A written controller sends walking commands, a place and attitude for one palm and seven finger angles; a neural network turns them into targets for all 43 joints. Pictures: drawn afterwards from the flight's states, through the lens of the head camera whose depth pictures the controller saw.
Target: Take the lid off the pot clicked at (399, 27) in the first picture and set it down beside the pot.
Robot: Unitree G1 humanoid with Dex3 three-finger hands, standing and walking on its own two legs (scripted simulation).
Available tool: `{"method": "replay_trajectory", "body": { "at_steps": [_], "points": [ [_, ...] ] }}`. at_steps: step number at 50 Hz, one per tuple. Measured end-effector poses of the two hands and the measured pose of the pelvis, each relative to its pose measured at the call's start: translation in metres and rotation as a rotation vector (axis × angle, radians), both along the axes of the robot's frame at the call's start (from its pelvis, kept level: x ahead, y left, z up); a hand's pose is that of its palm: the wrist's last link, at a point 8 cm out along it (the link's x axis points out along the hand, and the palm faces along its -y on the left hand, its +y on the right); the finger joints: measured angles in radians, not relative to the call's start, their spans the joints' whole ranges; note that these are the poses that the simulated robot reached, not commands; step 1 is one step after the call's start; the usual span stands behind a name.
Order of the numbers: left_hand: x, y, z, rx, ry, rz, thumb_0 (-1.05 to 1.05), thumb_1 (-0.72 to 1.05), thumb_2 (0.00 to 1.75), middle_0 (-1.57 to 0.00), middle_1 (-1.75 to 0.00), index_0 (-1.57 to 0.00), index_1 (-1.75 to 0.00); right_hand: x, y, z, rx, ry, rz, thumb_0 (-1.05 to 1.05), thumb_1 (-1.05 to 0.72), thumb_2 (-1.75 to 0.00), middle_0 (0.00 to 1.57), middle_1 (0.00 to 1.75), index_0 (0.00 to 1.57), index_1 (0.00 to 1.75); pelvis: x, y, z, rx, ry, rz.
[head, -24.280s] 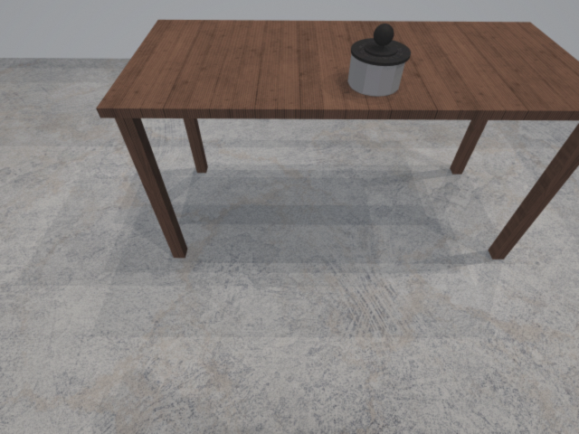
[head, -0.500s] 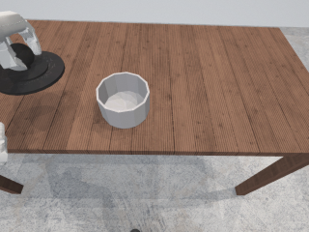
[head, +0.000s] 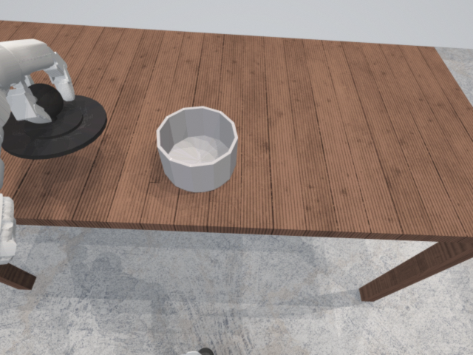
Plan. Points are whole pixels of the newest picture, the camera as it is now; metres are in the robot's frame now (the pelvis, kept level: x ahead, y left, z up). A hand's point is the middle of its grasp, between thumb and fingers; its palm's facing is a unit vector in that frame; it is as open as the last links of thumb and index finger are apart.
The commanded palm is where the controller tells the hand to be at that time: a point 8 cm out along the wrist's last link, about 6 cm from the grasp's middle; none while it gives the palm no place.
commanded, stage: lower the lid onto the table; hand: left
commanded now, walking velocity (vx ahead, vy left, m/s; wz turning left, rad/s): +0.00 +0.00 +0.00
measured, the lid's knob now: (43, 101) +0.48 +0.31 +0.14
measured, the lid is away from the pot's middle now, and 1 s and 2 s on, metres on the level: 0.24 0.23 0.25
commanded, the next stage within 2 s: none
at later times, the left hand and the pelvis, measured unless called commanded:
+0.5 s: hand (54, 106) +0.47 +0.29 +0.14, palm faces -0.46 -0.11 -0.88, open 8.2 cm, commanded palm +0.50 +0.30 +0.21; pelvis +0.00 +0.01 +0.00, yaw -1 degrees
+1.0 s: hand (58, 125) +0.47 +0.30 +0.10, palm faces -0.51 -0.11 -0.85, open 8.2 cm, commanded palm +0.52 +0.31 +0.17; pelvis +0.00 +0.01 -0.01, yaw -2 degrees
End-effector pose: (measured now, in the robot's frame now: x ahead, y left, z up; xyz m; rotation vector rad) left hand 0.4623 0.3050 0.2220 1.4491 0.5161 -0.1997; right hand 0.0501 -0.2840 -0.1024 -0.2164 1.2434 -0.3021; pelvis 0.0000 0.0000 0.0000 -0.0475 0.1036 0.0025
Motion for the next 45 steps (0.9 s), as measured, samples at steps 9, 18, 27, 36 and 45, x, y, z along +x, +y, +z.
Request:
{"method": "replay_trajectory", "body": {
  "at_steps": [9, 18, 27, 36, 45],
  "points": [
    [0.007, -0.005, -0.012, -0.013, 0.010, -0.038, 0.01, 0.12, 0.88, -0.61, -0.92, -0.65, -0.91, -0.019, 0.002, 0.000, -0.013, 0.025, -0.029, 0.00, -0.91, -0.90, 0.21, 0.30, 0.20, 0.30, -0.002, 0.005, -0.001, -0.002, 0.008, -0.010],
    [0.015, -0.007, -0.021, -0.002, 0.014, -0.053, 0.01, 0.12, 0.88, -0.61, -0.92, -0.65, -0.91, -0.043, 0.005, 0.000, -0.017, 0.077, -0.063, 0.00, -0.91, -0.90, 0.21, 0.30, 0.20, 0.30, -0.001, 0.008, -0.002, -0.003, 0.022, -0.017],
    [0.019, -0.011, -0.032, -0.016, 0.022, -0.055, 0.01, 0.13, 0.88, -0.61, -0.92, -0.65, -0.91, -0.049, 0.007, -0.001, -0.014, 0.084, -0.078, 0.00, -0.91, -0.90, 0.21, 0.30, 0.20, 0.30, 0.000, 0.009, -0.003, -0.004, 0.032, -0.023],
    [0.018, -0.005, -0.046, -0.016, 0.048, -0.043, 0.01, 0.13, 0.88, -0.61, -0.92, -0.65, -0.91, -0.046, 0.006, 0.000, -0.025, 0.073, -0.079, 0.00, -0.91, -0.90, 0.21, 0.30, 0.20, 0.30, 0.001, 0.008, -0.004, -0.006, 0.044, -0.027],
    [0.016, -0.002, -0.058, -0.017, 0.061, -0.052, 0.01, 0.13, 0.88, -0.61, -0.92, -0.65, -0.91, -0.042, 0.001, -0.001, -0.042, 0.078, -0.074, 0.00, -0.91, -0.90, 0.21, 0.30, 0.20, 0.30, 0.002, 0.007, -0.006, -0.008, 0.053, -0.026]
  ]
}}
